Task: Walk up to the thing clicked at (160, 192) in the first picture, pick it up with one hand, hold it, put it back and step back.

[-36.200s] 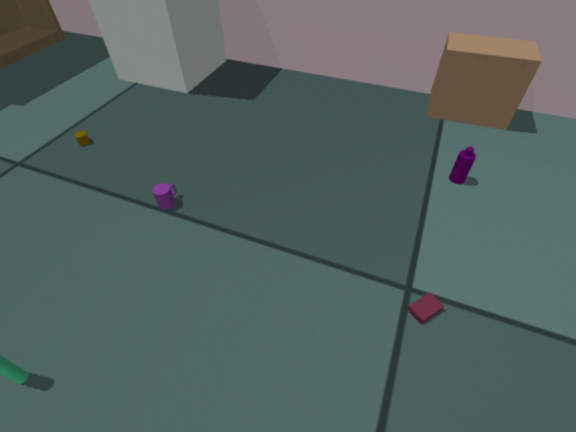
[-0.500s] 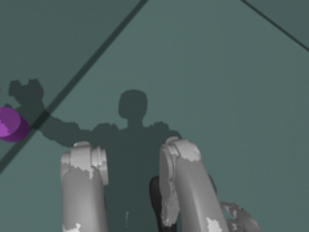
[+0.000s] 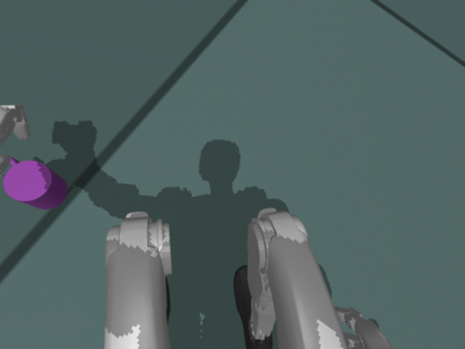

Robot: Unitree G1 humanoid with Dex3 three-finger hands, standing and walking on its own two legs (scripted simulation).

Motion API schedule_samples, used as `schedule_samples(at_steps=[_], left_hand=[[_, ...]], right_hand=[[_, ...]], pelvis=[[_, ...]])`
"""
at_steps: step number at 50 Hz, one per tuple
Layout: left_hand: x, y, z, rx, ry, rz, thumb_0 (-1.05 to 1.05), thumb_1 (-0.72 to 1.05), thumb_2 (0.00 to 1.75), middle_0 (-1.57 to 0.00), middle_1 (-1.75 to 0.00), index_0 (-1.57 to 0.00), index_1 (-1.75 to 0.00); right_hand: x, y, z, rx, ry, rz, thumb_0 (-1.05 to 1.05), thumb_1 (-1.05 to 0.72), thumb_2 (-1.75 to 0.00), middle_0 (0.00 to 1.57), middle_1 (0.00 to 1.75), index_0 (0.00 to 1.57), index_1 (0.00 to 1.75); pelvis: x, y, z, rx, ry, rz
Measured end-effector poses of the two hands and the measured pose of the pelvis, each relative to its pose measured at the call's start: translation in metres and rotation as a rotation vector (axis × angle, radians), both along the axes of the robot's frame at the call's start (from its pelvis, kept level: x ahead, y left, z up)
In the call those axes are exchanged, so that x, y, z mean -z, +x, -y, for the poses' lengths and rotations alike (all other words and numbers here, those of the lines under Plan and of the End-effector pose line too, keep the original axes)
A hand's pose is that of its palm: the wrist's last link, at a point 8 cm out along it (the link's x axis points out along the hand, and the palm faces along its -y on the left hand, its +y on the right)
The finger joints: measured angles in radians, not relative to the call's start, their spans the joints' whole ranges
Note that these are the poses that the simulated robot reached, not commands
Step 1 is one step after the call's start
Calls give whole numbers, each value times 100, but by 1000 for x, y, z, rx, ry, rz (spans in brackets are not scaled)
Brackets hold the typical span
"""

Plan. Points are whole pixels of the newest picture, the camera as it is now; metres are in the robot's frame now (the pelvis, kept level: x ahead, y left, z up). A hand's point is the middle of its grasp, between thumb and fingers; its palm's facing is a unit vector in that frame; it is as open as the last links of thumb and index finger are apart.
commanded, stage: go down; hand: left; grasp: from above
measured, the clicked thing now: (33, 180) +0.41 +0.41 -0.29
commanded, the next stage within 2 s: none
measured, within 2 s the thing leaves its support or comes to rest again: neither
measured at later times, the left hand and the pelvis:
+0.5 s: hand out of the picture +0.40 +0.40 -0.01, palm faces -0.40 -0.06 -0.91, open 13.3 cm; pelvis +0.00 +0.00 +0.07, yaw +2 degrees
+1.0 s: hand out of the picture +0.38 +0.41 +0.09, palm faces -0.40 -0.07 -0.91, open 13.8 cm; pelvis +0.00 +0.00 +0.14, yaw +4 degrees
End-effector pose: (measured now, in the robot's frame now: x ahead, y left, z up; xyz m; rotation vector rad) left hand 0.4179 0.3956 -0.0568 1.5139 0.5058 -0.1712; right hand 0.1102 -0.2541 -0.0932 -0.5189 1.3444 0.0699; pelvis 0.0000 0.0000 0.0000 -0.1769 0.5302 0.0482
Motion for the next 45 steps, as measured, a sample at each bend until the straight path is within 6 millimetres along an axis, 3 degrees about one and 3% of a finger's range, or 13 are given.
schedule_samples(at_steps=[6,11,22,33,45], left_hand=[[-6,2,2,2,2,-2,0,9,107,-53,-127,-57,-122],[-18,4,3,8,5,7,0,-11,106,-37,-124,-41,-120],[-83,-4,-4,-21,28,28,0,-47,114,-14,-121,-15,-121],[-147,-29,-5,-20,-29,-41,0,-54,104,-8,-116,-9,-115],[-189,-33,-13,6,-8,10,0,-53,103,-8,-116,-9,-114]], right_hand=[[-4,-6,-1,20,4,-9,0,-93,-90,20,30,20,30],[-10,-10,0,46,3,-15,0,-93,-90,20,30,20,30],[-41,-7,0,108,19,10,0,-93,-90,20,30,20,30],[-95,14,-6,99,32,93,0,-93,-90,20,30,20,30],[-123,24,-4,82,14,131,0,-93,-90,20,30,20,30]], pelvis=[[-5,0,-1,-4,0,-9],[-12,0,-1,-7,1,-18],[-49,0,-3,-21,14,-42],[-105,2,-2,-36,33,-35],[-130,2,-3,-47,36,-15]])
